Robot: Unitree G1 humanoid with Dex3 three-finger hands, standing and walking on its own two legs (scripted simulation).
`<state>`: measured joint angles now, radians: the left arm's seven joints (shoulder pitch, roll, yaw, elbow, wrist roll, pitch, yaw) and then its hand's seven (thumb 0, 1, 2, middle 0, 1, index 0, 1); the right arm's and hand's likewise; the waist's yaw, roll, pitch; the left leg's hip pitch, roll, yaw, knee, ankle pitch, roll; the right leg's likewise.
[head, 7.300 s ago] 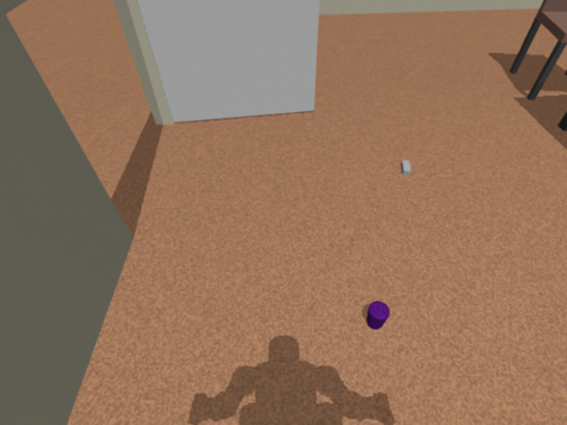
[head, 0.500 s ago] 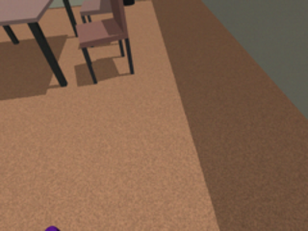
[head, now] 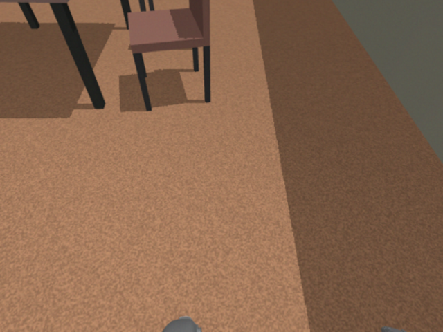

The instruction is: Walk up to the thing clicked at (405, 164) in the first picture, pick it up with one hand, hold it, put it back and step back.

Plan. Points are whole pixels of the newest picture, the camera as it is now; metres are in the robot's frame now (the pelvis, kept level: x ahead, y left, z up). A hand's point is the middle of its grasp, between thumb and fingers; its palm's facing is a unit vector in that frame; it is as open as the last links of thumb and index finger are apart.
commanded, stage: walk up
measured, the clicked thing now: out of the picture +0.44 +1.49 -0.74
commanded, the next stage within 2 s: none
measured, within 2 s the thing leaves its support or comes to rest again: neither
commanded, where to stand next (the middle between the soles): +0.59 +0.01 m, yaw -2 degrees
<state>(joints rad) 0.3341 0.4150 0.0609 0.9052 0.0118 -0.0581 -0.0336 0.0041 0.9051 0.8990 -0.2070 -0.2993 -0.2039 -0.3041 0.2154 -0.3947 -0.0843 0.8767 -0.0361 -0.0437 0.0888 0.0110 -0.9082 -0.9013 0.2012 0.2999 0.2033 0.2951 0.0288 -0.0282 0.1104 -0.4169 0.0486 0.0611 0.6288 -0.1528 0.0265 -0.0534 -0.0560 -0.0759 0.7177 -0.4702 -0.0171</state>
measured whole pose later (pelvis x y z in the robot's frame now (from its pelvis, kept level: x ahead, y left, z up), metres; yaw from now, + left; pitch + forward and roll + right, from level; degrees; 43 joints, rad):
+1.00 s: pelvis +0.39 +0.02 +0.01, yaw +18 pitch -2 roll +0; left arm 0.11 0.46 0.05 0.73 0.04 0.02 -0.10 0.01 0.91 0.90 -0.20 -0.30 -0.20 -0.30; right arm 0.45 -0.40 -0.04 0.78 0.00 -0.05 0.01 0.01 -0.90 -0.90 0.21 0.30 0.21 0.30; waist -0.05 -0.13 0.11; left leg -0.27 -0.04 -0.07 0.56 -0.25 0.04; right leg -0.56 -0.06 0.05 1.03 -0.37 0.00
